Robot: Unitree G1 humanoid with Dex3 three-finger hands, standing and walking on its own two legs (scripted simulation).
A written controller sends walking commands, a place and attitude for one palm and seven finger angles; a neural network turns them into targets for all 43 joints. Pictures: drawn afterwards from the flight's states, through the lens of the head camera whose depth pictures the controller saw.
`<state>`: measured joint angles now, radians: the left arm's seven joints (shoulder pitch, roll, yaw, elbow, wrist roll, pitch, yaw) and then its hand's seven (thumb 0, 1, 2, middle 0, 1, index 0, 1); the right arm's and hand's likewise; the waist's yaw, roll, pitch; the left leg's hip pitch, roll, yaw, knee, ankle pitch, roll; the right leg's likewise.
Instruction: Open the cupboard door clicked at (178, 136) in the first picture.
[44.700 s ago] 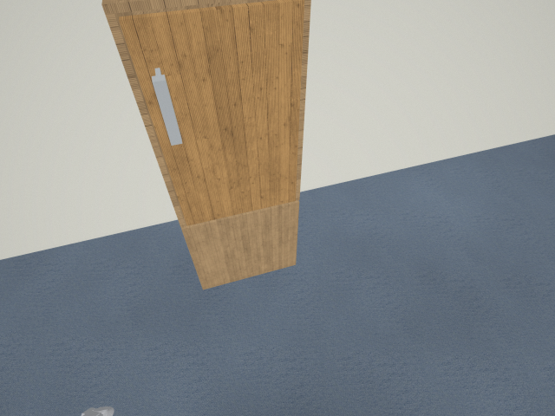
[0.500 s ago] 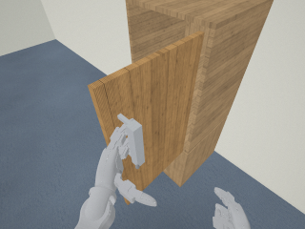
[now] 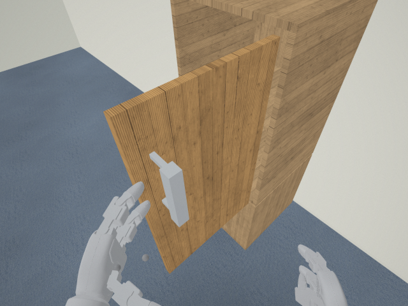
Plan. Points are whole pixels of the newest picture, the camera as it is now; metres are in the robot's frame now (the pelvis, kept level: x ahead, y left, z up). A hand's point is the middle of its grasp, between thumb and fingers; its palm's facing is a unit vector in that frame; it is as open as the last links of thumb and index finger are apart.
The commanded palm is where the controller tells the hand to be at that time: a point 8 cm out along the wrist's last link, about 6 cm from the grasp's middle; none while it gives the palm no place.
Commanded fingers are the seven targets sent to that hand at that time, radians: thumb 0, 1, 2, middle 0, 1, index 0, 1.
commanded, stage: slide the hand sideways off the handle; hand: left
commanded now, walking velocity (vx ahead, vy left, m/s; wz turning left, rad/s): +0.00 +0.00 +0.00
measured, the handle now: (168, 189) +0.29 +0.09 +0.12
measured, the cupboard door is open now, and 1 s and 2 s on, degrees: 90 90 90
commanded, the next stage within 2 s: draw the hand back to the body in 0.24 s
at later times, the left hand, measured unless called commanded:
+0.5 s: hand (120, 267) +0.16 +0.14 +0.12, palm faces -0.01 -1.00 -0.06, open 16.3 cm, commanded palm +0.13 +0.19 +0.13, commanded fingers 0.00 -0.50 0.30 -0.15 -0.30 -0.15 -0.30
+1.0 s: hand (65, 246) +0.17 +0.21 +0.15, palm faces +0.21 -0.94 -0.27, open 15.3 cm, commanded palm +0.13 +0.25 +0.17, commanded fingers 0.00 -0.01 0.51 -0.17 -0.30 -0.17 -0.30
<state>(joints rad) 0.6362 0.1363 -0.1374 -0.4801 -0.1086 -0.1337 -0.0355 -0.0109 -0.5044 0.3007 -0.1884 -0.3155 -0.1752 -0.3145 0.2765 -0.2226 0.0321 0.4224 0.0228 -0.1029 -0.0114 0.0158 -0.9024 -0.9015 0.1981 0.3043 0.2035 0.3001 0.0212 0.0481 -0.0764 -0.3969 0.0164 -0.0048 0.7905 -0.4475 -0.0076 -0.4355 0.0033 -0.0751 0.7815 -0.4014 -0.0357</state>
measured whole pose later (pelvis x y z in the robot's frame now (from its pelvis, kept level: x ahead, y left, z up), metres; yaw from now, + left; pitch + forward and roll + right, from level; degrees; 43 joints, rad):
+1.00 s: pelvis +0.00 +0.02 +0.02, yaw +0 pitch -1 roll -2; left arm 0.61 0.28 0.11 -0.55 -0.09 -0.03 0.04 -0.01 -0.32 0.38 -0.16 -0.30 -0.16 -0.31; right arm 0.26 -0.21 0.05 0.51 0.02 -0.19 -0.09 0.02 -0.90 -0.90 0.20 0.30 0.20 0.30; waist 0.05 0.06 -0.05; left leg -0.27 0.01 0.00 0.68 -0.39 0.02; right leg -0.28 0.00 -0.07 0.62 -0.32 -0.01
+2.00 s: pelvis +0.01 +0.01 +0.04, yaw -1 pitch -5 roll -1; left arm 0.48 0.32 0.33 -0.41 -0.07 -0.08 0.12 0.02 0.88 0.90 -0.21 -0.30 -0.21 -0.31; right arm 0.20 -0.22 0.01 0.64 0.00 -0.11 -0.07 0.02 -0.90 -0.90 0.20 0.30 0.20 0.30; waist 0.07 0.06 0.02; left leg -0.05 0.01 0.02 0.42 -0.28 0.01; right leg -0.09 0.02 -0.05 0.38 -0.22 -0.02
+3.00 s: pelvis -0.12 +0.03 +0.02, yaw -3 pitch +2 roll -2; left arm 0.54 0.39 0.46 -0.51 -0.04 -0.23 0.17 0.02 0.89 0.90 -0.21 -0.30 -0.21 -0.31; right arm 0.22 -0.17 0.01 0.62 -0.02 -0.14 -0.05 0.01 -0.90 -0.90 0.20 0.30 0.21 0.30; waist 0.02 0.01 0.00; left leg -0.43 0.02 0.04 0.51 -0.12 0.04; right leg -0.22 0.05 -0.01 0.63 -0.40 0.02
